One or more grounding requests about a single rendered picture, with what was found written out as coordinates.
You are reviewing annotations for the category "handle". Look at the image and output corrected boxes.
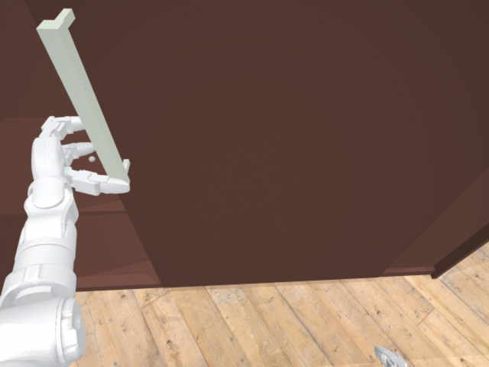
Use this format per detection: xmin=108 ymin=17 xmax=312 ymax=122
xmin=36 ymin=8 xmax=130 ymax=184

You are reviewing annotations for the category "robot right hand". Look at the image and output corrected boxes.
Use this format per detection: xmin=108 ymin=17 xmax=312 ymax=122
xmin=374 ymin=346 xmax=407 ymax=367

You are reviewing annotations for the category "left robot upper arm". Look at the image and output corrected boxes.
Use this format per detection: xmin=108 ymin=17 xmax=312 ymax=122
xmin=0 ymin=296 xmax=86 ymax=367

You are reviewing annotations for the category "robot left forearm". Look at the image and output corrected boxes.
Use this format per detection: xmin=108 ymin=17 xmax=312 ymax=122
xmin=0 ymin=176 xmax=79 ymax=310

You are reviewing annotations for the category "robot left hand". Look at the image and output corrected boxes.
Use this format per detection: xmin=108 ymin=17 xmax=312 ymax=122
xmin=31 ymin=116 xmax=130 ymax=196

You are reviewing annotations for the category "wardrobe door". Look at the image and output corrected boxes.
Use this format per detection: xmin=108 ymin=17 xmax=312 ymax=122
xmin=388 ymin=167 xmax=489 ymax=268
xmin=24 ymin=0 xmax=489 ymax=288

